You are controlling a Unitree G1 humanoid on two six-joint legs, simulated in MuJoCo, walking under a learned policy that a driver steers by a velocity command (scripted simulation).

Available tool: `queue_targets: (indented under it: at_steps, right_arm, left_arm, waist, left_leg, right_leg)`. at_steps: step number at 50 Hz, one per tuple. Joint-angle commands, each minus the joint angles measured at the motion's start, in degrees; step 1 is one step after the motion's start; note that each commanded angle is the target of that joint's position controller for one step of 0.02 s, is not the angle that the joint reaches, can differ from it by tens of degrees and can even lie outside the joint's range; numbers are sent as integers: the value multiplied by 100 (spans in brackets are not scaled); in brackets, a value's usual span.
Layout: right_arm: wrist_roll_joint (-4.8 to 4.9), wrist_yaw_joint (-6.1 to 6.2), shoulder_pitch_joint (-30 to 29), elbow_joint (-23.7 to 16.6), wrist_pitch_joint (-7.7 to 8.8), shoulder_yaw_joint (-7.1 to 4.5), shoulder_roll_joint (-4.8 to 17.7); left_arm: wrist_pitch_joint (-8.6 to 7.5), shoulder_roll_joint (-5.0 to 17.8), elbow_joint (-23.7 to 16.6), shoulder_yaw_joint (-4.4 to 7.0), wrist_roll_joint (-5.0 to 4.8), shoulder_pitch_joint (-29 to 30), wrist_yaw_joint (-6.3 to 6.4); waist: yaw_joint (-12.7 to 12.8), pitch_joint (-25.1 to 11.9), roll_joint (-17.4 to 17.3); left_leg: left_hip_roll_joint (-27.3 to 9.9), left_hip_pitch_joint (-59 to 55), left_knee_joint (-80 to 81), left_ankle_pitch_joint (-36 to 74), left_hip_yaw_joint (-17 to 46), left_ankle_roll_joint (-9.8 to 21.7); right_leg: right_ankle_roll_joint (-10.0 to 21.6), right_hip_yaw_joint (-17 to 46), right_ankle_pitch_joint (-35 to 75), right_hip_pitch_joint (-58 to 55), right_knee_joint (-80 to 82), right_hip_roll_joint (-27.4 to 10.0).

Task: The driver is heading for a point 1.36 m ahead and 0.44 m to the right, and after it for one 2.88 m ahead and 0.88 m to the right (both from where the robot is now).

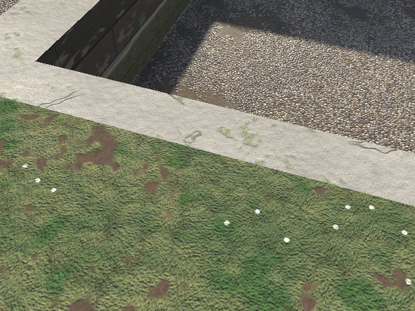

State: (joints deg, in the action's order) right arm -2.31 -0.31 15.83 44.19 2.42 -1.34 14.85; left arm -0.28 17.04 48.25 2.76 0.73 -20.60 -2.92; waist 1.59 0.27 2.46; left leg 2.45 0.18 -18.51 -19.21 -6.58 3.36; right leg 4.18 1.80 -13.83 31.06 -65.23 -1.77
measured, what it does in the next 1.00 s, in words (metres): walks ahead, turning right: right foot, then left foot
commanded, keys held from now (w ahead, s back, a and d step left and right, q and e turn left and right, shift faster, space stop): w+e+shift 0.62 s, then w+shift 0.34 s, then w+q+shift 0.04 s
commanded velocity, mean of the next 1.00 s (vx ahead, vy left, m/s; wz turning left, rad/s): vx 0.94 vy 0.00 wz -0.65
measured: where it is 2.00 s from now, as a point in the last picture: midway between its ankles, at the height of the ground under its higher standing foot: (334, 163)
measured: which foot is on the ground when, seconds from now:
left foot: down 0.00-0.26, up 0.28-0.68, down 0.70-1.00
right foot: up 0.00-0.28, down 0.30-0.72, up 0.74-1.00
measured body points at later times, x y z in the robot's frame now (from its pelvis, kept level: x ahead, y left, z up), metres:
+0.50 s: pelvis +0.36 -0.06 -0.01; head +0.38 -0.05 +0.44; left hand +0.46 +0.22 -0.15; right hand +0.47 -0.34 -0.08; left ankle +0.51 +0.11 -0.65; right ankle +0.31 -0.05 -0.74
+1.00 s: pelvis +0.79 -0.21 +0.00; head +0.80 -0.23 +0.44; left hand +1.12 -0.20 -0.07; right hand +0.54 -0.35 -0.13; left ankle +0.78 -0.05 -0.74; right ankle +0.81 -0.38 -0.67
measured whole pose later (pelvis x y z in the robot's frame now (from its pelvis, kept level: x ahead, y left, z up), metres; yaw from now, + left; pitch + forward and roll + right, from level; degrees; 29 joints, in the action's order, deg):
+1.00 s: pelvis +0.79 -0.21 +0.00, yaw -42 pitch +2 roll +3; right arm -1.3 -0.2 32.7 52.4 5.4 -1.7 16.6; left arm -3.1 16.4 36.5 -0.3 2.3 -2.0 -2.8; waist -4.3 0.0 2.6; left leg 2.5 0.5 -17.4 -18.8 -4.6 0.3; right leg 5.0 3.9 -7.5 42.4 -56.4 -1.2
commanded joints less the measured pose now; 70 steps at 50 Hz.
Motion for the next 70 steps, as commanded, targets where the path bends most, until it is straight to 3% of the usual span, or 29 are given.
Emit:
queue_targets:
  at_steps: [1, 7, 10, 14, 15, 16, 17, 18, 21, 25, 30, 33, 34, 35, 36, 37, 38, 40, 43, 52, 55, 56, 57, 58, 59, 61, 63, 68, 70]
  right_arm:
    - [54, 4, 376, -37, 250, -142, 611]
    - [79, 48, 830, 449, 402, -22, 415]
    - [83, 213, 835, 524, 412, -40, 742]
    - [-55, 383, -63, 200, 151, -281, 1471]
    - [-6, 229, -280, 181, 135, -252, 1165]
    - [-111, 114, -338, -217, 303, 60, 148]
    - [51, 54, -305, -805, 441, 84, 307]
    - [-39, 21, -454, -831, 572, 88, 649]
    - [-246, 7, -320, -707, 359, 114, 709]
    - [-160, -98, -1330, -1211, 96, 222, 569]
    - [83, -112, -2072, -1507, 143, 271, 466]
    - [59, -5, -1252, -1263, 207, 84, 884]
    - [91, 70, -345, -1031, 238, -56, 1144]
    - [60, 165, 907, -688, 260, -181, 1330]
    - [-102, 263, 1989, -439, 289, -285, 1618]
    - [-210, 150, 1371, -424, 252, -414, 2110]
    - [-125, 41, 563, -631, 209, -389, 1443]
    - [-87, -19, 220, -520, 216, -229, 702]
    - [-33, -20, 815, 67, 381, -145, 479]
    - [216, 38, 1186, 370, 389, -121, 1116]
    - [209, 156, 1254, 446, 237, -206, 1567]
    - [255, 166, 1134, 373, 198, -252, 1663]
    - [232, 123, 1210, 209, 216, -140, 970]
    - [465, 123, 1699, -92, 240, -32, 289]
    - [426, 174, 1236, -307, 213, -131, 736]
    - [212, 170, 843, -331, 25, -141, 630]
    - [151, 78, 821, -326, -245, -181, 397]
    - [180, 9, -188, -900, -436, -44, -169]
    - [167, -136, -89, -855, -469, -101, 96]
  left_arm:
    - [-29, 379, -439, 90, -11, 720, -99]
    - [-58, 80, -883, -89, -4, 1803, -192]
    - [-10, 104, -982, -160, -22, 1790, -197]
    - [48, 1035, -93, 236, 18, -1443, -19]
    - [-4, 1201, 93, 369, -70, -1624, 92]
    - [20, 1443, 10, 402, -49, -964, 157]
    - [20, 1643, -156, 449, -8, -685, 179]
    - [-2, 1254, -230, 409, 4, -626, 222]
    - [-206, 876, -290, 270, 28, 45, 310]
    - [-491, 936, -351, 267, -26, 122, 276]
    - [-485, 1125, -265, 408, -120, -380, 210]
    - [-489, 1306, -251, 450, -52, -325, 276]
    - [-504, 1481, -255, 470, 20, -159, 262]
    - [-550, 1348, -314, 430, 73, 197, 245]
    - [-619, 467, -431, 208, 115, 234, 269]
    - [-633, -63, -704, 10, -258, -863, 180]
    - [-527, 411, -471, -5, -29, -499, 262]
    - [-464, 541, -641, 8, 112, 479, 183]
    - [-325, 177, -975, -120, 186, 865, 71]
    - [-367, 65, -1705, -397, 103, 2370, -80]
    - [-400, 507, -1263, -160, 97, 749, 167]
    - [-382, 720, -962, -30, 150, -300, 275]
    - [-380, 1226, -822, 122, 252, -1064, 369]
    - [-387, 1354, -1010, 101, 317, -733, 391]
    - [-359, 1215, -962, 172, 96, -404, 386]
    - [-463, 460, -806, 58, 56, -3, 306]
    - [-559, 158, -727, -13, -10, 242, 312]
    - [-616, 185, -643, -58, -63, 525, 385]
    - [-603, 473, -747, -10, -160, 579, 408]
  waist:
    - [-315, 778, -669]
    - [-286, 1143, -558]
    - [-11, 671, -757]
    - [1730, -896, -958]
    - [1666, -698, -32]
    - [789, -369, 947]
    - [542, -1041, 880]
    - [465, -540, -91]
    - [-389, 623, -949]
    - [-297, 989, -637]
    - [342, 386, 11]
    - [-18, -367, 80]
    - [-563, -903, 125]
    - [-1279, -1399, 42]
    - [-1467, -1894, -954]
    - [-425, -2517, -3126]
    - [-456, -1649, -1683]
    - [-474, -590, -351]
    - [-243, -53, -581]
    - [-137, 623, -516]
    - [646, -345, -711]
    - [1219, -847, -722]
    - [1258, -1698, 213]
    - [572, -2261, 1068]
    - [592, -1862, 590]
    - [246, -439, 157]
    - [-116, 8, 237]
    - [-546, 449, 395]
    - [-586, 248, 300]
  left_leg:
    - [-1416, -240, 1331, 1133, 590, -77]
    - [-1183, -224, 1432, 4151, -572, -330]
    - [-1258, -291, 748, 7809, -923, -523]
    - [-1621, 382, -3773, 8734, -595, -367]
    - [-646, 1621, -6214, 3430, -592, -257]
    - [74, 3820, -7963, -920, 1, -236]
    - [115, 5121, -8282, -786, 1205, -341]
    - [-249, 5263, -7558, -285, 1400, -230]
    - [-795, 4384, -6206, -78, 1256, -483]
    - [-1008, 3364, -3882, 979, 712, -817]
    - [-497, 2606, -1728, 2528, 582, -585]
    - [-99, 1515, -1169, 1883, 601, -390]
    - [-71, 662, -1235, 1395, 567, -301]
    - [-363, -589, -1358, 1136, 634, -210]
    - [-1535, -1693, -1382, -822, 2030, -153]
    - [-2814, -2343, 213, -1721, 5863, 606]
    - [-2511, -1675, 358, -2809, 5720, 739]
    - [-1993, -231, 302, -1281, 3888, 690]
    - [-1628, 535, 423, 154, 2751, 594]
    - [-1325, 1351, 1356, 3827, 976, 711]
    - [-1293, 652, -1028, 6391, 900, 496]
    - [-1102, 1437, -2571, 5578, 910, 406]
    - [-597, 2426, -4895, 1862, 857, 297]
    - [0, 3546, -6413, -805, 1514, 237]
    - [-92, 4106, -6518, -127, 1515, 209]
    - [-568, 4353, -6370, 161, 1229, 226]
    - [-731, 3823, -5914, 483, 1299, 169]
    - [-609, 3117, -3936, 1964, 513, 257]
    - [-180, 1986, -3551, 1846, -85, 289]
  right_leg:
    - [-51, 115, 677, 1784, -416, -162]
    - [147, -861, 1243, 1850, 797, -24]
    - [454, -1568, 1161, 309, 1760, 487]
    - [1136, -838, -121, -3122, 2357, 824]
    - [1420, -171, 6, -3961, 3224, 511]
    - [1743, 1588, 659, -4420, 2742, -257]
    - [2607, 3965, -782, -5082, 4178, -1035]
    - [2317, 4381, -1826, -4461, 5164, -1225]
    - [1778, 3093, -1225, -2026, 5560, -558]
    - [1531, 1983, -12, -313, 5951, 209]
    - [997, 1890, 2508, -1685, 5384, 200]
    - [638, 1873, 4525, -2752, 4123, 64]
    - [529, 1797, 4964, -2836, 3035, 17]
    - [463, 1573, 4497, -2239, 1559, 188]
    - [461, 1247, 1172, -1138, -553, 532]
    - [219, 803, -1233, 456, -1799, 1166]
    - [346, 711, -632, 1087, -2046, 564]
    - [273, 548, 3, 1006, -1585, 241]
    - [207, 707, -351, 1065, -1149, 86]
    - [152, -549, 1229, -713, 2402, 107]
    - [242, -424, 552, -2499, 3045, 616]
    - [277, -242, 496, -3882, 3120, 394]
    - [327, 1299, -1079, -5028, 3292, -987]
    - [404, 3591, -221, -5387, 3911, -2281]
    - [597, 3565, 217, -4728, 4372, -2275]
    - [673, 2200, 843, -3461, 4347, -1842]
    - [367, 937, 2170, -2299, 4232, -1423]
    - [-160, -815, 3527, -741, 3935, -1138]
    - [-289, -1315, 3640, -304, 3490, -1021]
Velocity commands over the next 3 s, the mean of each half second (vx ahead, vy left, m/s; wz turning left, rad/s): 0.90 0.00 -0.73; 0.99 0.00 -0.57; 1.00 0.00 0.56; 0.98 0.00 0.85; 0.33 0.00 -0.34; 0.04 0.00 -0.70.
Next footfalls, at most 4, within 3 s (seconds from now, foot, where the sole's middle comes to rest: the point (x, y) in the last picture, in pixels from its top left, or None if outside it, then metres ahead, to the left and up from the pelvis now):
0.30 right None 0.35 -0.06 -0.78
0.70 left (233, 229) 0.81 -0.08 -0.78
1.14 right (338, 203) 0.95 -0.49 -0.78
1.50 left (319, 150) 1.23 -0.46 -0.78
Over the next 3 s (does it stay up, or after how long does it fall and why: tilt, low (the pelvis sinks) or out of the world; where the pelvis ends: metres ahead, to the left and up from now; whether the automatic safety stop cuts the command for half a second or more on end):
stays up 0.98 -0.41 -0.01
